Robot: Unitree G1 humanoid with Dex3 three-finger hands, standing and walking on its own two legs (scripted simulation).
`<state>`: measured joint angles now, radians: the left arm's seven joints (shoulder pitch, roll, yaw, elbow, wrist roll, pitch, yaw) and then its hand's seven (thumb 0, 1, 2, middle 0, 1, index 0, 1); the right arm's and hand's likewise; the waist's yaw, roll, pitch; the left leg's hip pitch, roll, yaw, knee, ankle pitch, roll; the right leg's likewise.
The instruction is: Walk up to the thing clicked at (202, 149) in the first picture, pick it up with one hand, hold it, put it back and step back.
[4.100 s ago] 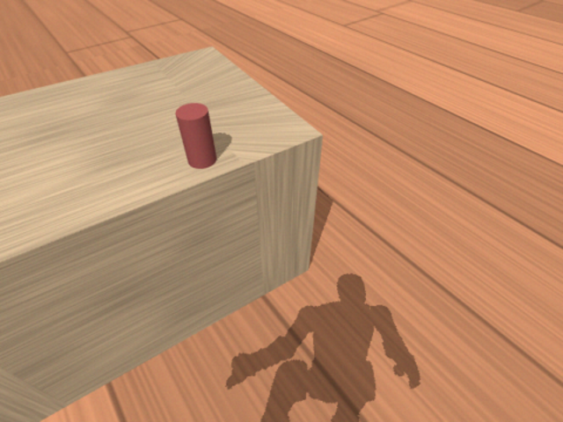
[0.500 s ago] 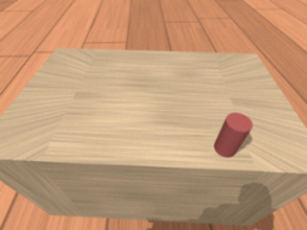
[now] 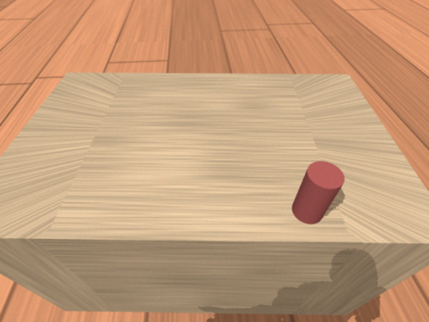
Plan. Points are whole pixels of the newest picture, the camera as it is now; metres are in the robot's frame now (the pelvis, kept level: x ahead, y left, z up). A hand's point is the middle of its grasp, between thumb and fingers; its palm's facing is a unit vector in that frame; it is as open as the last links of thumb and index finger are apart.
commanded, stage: stand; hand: right
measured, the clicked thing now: (315, 194) +0.40 -0.21 -0.01
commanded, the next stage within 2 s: rise first in 1.58 s
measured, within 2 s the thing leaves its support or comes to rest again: neither
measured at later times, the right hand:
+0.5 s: hand out of the picture +0.08 -0.25 -0.16, palm faces -0.04 +0.94 -0.34, open 7.4 cm
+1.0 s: hand out of the picture +0.07 -0.25 -0.16, palm faces -0.04 +0.94 -0.34, open 7.4 cm
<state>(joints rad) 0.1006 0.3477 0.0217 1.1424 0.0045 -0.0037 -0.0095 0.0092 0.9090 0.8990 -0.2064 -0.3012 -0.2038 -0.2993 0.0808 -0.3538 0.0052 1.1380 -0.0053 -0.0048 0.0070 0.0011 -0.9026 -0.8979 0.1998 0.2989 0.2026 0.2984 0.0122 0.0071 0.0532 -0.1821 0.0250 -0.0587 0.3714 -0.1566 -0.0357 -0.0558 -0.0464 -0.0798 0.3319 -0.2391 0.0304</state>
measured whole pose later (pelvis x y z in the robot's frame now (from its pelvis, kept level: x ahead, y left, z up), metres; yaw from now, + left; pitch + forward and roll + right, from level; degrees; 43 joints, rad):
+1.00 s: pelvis +0.00 +0.00 +0.00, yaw -1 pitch -2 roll +0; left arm 0.13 0.35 0.02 1.13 0.01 0.00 -0.01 0.01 0.91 0.90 -0.21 -0.30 -0.20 -0.30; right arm 0.11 -0.35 0.01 1.14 -0.01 -0.01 0.01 0.00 -0.90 -0.90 0.20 0.30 0.20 0.30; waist 0.01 0.00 0.05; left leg -0.17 0.03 -0.05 0.35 -0.15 -0.04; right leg -0.06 -0.04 -0.07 0.33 -0.24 0.03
